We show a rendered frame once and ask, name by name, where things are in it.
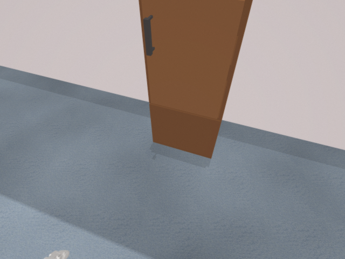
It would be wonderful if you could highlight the cupboard door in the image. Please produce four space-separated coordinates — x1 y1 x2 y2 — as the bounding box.
141 0 245 119

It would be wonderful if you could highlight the handle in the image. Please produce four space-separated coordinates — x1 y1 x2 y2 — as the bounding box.
143 15 155 56

